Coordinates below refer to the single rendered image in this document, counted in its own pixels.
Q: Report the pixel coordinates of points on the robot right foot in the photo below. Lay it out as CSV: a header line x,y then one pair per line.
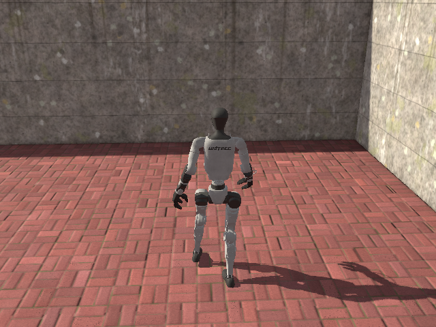
x,y
229,281

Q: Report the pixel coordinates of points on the robot right upper arm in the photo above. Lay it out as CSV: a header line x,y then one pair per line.
x,y
243,154

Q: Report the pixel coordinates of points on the left robot forearm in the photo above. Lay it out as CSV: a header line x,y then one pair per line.
x,y
185,178

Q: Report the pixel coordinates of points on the robot left upper arm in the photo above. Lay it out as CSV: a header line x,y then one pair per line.
x,y
194,154

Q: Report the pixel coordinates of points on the robot left hand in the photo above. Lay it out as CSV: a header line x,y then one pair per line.
x,y
176,199

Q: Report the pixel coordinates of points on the right robot forearm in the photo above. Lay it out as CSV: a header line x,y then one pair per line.
x,y
249,176

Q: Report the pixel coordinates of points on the robot right hand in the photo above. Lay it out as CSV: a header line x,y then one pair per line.
x,y
244,181

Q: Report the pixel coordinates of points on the humanoid robot torso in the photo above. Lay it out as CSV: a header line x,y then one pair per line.
x,y
218,164

